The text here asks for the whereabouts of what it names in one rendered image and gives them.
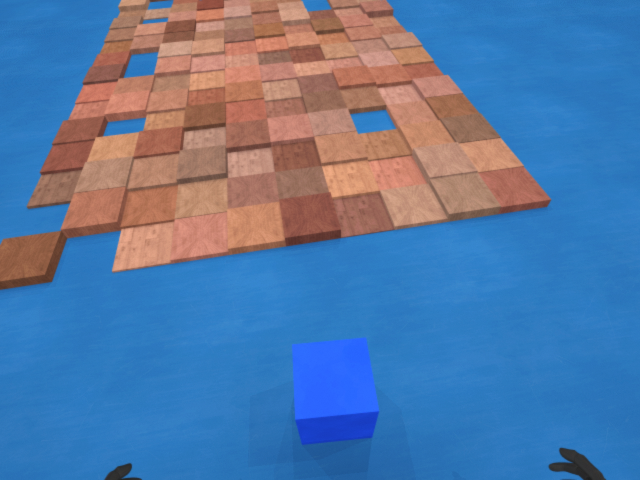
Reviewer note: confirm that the robot right hand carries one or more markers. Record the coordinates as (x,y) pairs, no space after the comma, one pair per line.
(580,465)

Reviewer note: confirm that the carton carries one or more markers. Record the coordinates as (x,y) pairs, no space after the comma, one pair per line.
(334,392)

